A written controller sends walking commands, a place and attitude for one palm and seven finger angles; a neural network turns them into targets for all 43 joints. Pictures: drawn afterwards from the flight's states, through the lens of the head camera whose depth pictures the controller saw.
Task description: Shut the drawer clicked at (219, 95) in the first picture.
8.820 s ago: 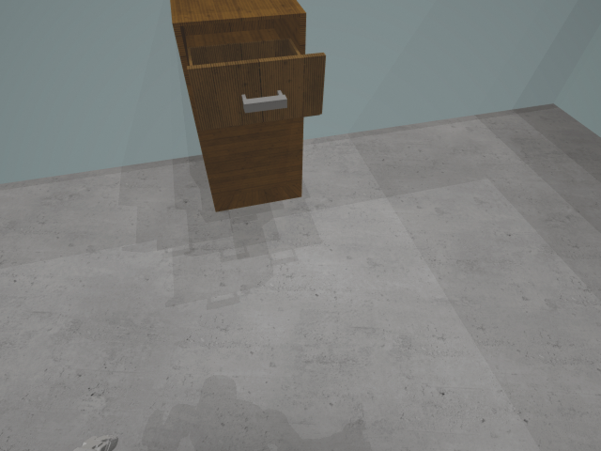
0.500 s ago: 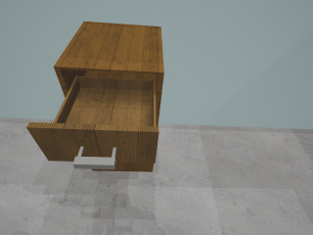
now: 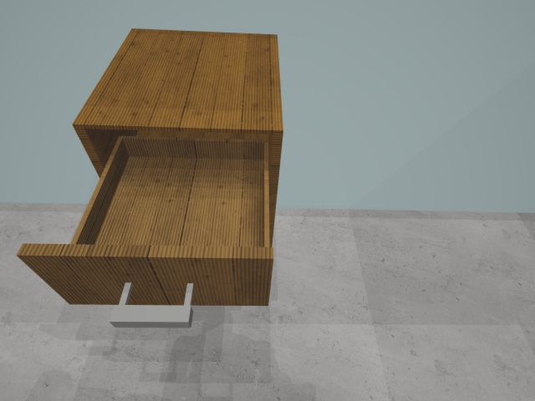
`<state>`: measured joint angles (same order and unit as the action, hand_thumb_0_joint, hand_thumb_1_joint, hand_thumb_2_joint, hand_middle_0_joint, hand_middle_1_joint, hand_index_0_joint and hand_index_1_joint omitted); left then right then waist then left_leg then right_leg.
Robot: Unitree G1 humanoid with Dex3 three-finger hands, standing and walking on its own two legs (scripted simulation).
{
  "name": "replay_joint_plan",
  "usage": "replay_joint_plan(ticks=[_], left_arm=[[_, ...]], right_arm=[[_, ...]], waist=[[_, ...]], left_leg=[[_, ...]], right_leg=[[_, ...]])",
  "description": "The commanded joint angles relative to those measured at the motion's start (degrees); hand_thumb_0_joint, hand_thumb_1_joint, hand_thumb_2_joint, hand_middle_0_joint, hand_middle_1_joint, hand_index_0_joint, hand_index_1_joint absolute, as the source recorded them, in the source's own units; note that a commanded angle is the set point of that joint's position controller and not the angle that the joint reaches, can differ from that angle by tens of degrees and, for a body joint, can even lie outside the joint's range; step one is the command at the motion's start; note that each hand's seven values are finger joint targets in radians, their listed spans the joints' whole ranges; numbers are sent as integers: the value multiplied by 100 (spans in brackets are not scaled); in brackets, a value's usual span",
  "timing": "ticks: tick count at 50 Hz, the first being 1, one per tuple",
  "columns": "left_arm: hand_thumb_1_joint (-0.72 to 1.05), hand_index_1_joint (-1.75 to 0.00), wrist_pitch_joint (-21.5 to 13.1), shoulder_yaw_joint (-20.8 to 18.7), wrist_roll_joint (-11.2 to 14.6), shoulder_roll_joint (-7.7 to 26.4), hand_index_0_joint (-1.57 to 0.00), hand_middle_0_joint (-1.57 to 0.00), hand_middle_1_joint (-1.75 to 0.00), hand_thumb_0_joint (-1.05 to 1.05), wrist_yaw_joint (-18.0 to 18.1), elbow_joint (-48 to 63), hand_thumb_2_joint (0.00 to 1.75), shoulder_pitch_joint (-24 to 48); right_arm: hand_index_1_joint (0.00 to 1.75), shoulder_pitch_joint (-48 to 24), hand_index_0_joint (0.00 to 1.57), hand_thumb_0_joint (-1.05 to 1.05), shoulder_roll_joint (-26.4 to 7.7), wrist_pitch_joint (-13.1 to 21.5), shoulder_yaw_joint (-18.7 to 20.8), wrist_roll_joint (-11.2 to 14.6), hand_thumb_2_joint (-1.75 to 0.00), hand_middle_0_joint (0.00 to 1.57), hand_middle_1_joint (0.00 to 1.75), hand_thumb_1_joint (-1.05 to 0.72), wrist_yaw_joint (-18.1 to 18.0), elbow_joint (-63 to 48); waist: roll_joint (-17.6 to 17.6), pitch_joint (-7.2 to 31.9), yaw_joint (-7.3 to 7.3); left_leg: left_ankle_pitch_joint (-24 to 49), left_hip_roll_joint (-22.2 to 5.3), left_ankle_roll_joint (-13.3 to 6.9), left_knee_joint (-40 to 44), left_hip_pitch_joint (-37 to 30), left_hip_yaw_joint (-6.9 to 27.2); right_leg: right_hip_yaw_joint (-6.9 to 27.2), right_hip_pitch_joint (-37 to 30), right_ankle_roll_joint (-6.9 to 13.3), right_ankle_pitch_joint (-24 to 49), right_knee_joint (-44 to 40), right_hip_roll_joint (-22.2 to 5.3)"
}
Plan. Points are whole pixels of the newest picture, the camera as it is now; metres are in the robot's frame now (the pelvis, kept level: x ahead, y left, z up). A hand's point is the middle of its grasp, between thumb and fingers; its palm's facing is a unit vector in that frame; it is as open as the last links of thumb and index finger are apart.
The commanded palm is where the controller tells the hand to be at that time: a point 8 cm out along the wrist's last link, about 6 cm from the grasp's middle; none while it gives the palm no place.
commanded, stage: come to a stop and stand still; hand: left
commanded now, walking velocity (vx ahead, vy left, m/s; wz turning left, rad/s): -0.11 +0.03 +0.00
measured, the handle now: (156, 302) +0.26 +0.20 -0.04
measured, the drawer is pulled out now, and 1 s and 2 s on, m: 0.29 0.29 0.29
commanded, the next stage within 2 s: look again from close up in 0.64 s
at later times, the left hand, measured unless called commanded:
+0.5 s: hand out of the picture +0.00 +0.17 -0.16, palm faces +0.04 -0.98 -0.20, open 7.3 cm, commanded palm none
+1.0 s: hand out of the picture +0.02 +0.17 -0.16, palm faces +0.03 -0.98 -0.20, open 7.3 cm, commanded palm none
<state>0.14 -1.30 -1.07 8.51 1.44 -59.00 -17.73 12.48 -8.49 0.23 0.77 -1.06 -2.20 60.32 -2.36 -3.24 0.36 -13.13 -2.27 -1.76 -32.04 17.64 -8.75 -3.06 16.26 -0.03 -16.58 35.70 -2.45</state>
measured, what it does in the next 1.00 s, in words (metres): stands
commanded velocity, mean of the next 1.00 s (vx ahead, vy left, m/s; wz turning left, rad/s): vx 0.00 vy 0.02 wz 0.00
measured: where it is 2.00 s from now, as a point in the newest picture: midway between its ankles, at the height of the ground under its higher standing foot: outside the picture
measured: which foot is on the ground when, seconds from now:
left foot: down 0.00-1.00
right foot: down 0.00-1.00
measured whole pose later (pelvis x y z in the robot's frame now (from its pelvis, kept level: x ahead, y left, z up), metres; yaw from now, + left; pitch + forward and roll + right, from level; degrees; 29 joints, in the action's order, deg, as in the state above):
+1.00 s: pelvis +0.01 +0.00 +0.01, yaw +0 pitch -1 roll +0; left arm -1.2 0.7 -0.9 8.0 2.4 -59.8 -19.0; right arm 18.8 -8.5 1.0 -1.1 -1.0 -1.0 61.5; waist 0.8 0.3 0.0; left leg -15.9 0.3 -1.9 -29.4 12.9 -4.7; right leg -3.0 13.1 0.1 -16.8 30.6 -1.8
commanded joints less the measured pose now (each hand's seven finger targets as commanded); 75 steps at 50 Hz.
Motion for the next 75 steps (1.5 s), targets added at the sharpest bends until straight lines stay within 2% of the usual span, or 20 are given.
replay_joint_plan(ticks=[1, 3, 4, 6, 8, 11, 13, 18, 24, 29, 30, 31, 32, 35, 38, 40, 46, 66, 72, 75], left_arm=[[90, -30, 28, -119, -63, 548, -20, -20, -30, 0, 59, 308, 90, -594], [90, -30, -49, -157, -55, 807, -20, -20, -30, 0, 77, 385, 90, -375], [90, -30, -61, -153, -47, 860, -20, -20, -30, 0, 88, 411, 90, -278], [90, -30, -72, -144, -45, 882, -20, -20, -30, 0, 97, 484, 90, -9], [90, -30, -71, -160, -35, 965, -20, -20, -30, 0, 93, 507, 90, 130], [90, -30, -18, -142, 16, 762, -20, -20, -30, 0, 96, 551, 90, 161], [90, -30, 52, -104, 0, 621, -20, -20, -30, 0, 87, 470, 90, 121], [90, -30, 10, -81, -27, 593, -20, -20, -30, 0, 44, 307, 90, -137], [90, -30, -58, -60, -11, 575, -20, -20, -30, 0, 31, 176, 90, -226], [90, -30, -130, 6, 6, 442, -20, -20, -30, 0, 35, -51, 90, -495], [90, -30, -186, 89, -53, 656, -20, -20, -30, 0, 253, -239, 90, -771], [90, -30, -209, 34, -15, 954, -20, -20, -30, 0, 191, 53, 90, -381], [90, -30, -223, -13, -5, 990, -20, -20, -30, 0, 169, 204, 90, -146], [90, -30, -201, 0, 6, 707, -20, -20, -30, 0, 133, 247, 90, -79], [90, -30, -144, 60, -16, 437, -20, -20, -30, 0, 120, 151, 90, -492], [90, -30, -151, 100, -17, 373, -20, -20, -30, 0, 107, 85, 90, -615], [90, -30, -198, 113, 15, 428, -20, -20, -30, 0, 129, 83, 90, -584], [90, -30, -137, 107, 28, 644, -20, -20, -30, 0, 115, 62, 90, -322], [90, -30, -57, -2, 37, 792, -20, -20, -30, 0, 154, 317, 90, -260], [90, -30, -4, -34, 33, 756, -20, -20, -30, 0, 162, 424, 90, -294]], right_arm=[[30, 249, 20, 0, -603, -46, 245, 50, -90, 20, 30, -90, 33, -381], [30, 386, 20, 0, -328, -150, 231, 52, -90, 20, 30, -90, 69, -385], [30, 450, 20, 0, -261, -178, 218, 52, -90, 20, 30, -90, 81, -368], [30, 452, 20, 0, -260, -187, 200, 45, -90, 20, 30, -90, 94, -337], [30, 559, 20, 0, -289, -166, 175, 66, -90, 20, 30, -90, 108, -296], [30, 511, 20, 0, -550, -89, 128, 26, -90, 20, 30, -90, 105, -244], [30, 258, 20, 0, -633, -63, 84, 15, -90, 20, 30, -90, 132, -284], [30, 330, 20, 0, -662, -74, 89, 0, -90, 20, 30, -90, 160, -295], [30, 742, 20, 0, -519, -47, 34, 6, -90, 20, 30, -90, 156, -99], [30, 906, 20, 0, -420, 26, -34, 38, -90, 20, 30, -90, 126, 48], [30, 92, 20, 0, -715, 65, 26, 49, -90, 20, 30, -90, 166, -348], [30, 587, 20, 0, -423, -40, 3, 25, -90, 20, 30, -90, 206, -451], [30, 956, 20, 0, -419, -52, 26, -5, -90, 20, 30, -90, 224, -379], [30, 1265, 20, 0, -437, 18, 28, -27, -90, 20, 30, -90, 192, -350], [30, 934, 20, 0, -538, 72, 17, -4, -90, 20, 30, -90, 160, -450], [30, 842, 20, 0, -568, 123, -1, 6, -90, 20, 30, -90, 144, -425], [30, 948, 20, 0, -504, 228, -66, 38, -90, 20, 30, -90, 105, -156], [30, 616, 20, 0, -586, 194, -92, 51, -90, 20, 30, -90, 73, 196], [30, 488, 20, 0, -731, 157, 39, 85, -90, 20, 30, -90, 47, -17], [30, 403, 20, 0, -795, 99, 94, 63, -90, 20, 30, -90, 40, -138]], waist=[[204, 270, 21], [-847, 475, -69], [-862, 457, -84], [-736, 391, -118], [-672, 366, -144], [242, 199, -16], [823, -66, 127], [368, -123, 136], [252, -155, 2], [194, -36, -7], [216, -529, 249], [-17, 35, -186], [-65, 216, -340], [522, 93, -371], [487, -250, -63], [448, -327, 39], [121, 37, 4], [304, -26, -6], [348, 317, -12], [485, 344, 29]], left_leg=[[824, -575, -110, 379, 67, 714], [-300, 13, 169, -506, 35, 317], [-850, 99, 215, -716, 17, 396], [-1066, 127, 247, -930, 50, 560], [-664, 124, 269, -153, -157, 573], [1094, -396, 55, 755, -663, 1014], [243, -654, -164, 1420, 112, 1400], [-1239, -417, -71, 1665, 288, 1344], [-988, -328, -33, 1587, -116, 1196], [-431, -356, -25, 1533, -351, 1113], [-522, -312, 244, 278, 185, 669], [-866, 23, 221, -85, -184, 753], [-704, 22, 146, -342, -449, 690], [-818, -187, 28, 422, -376, 1020], [-1373, -437, -172, 1221, 598, 1549], [-1296, -472, -204, 1378, 687, 1603], [589, -377, -153, 940, -200, 1199], [1075, -400, -59, 1066, -794, 1018], [2615, -573, -87, 809, -953, 1172], [2610, -694, -182, 793, -837, 1302]], right_leg=[[703, -156, 273, 1823, -722, -466], [1429, -181, 681, 2709, -1252, -1235], [1471, -115, 943, 2867, -1392, -1432], [1377, -131, 1075, 2956, -1358, -1408], [1194, -271, 960, 2922, -1153, -1269], [716, 77, 419, 1548, -917, -574], [359, -330, 167, 219, -898, -218], [528, -401, 195, -275, -1406, -272], [634, -4, 217, -605, -1796, -332], [625, -119, 231, -18, -1777, -340], [722, -13, 128, 454, -1802, -615], [1290, 437, 409, -1681, -2155, -948], [1262, 828, 527, -2094, -2163, -1004], [708, 963, 460, -1565, -1425, -532], [413, 215, 289, -813, -938, -136], [406, -47, 279, -411, -927, -135], [522, -273, 278, 648, -1017, -312], [559, -475, 238, 1089, -1354, -411], [385, -489, 189, 1833, -840, -457], [301, -380, 170, 1458, -682, -382]])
